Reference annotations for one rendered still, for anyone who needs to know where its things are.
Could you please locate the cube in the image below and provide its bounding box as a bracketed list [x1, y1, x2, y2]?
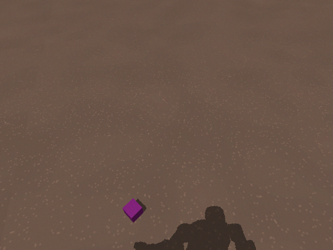
[122, 199, 143, 223]

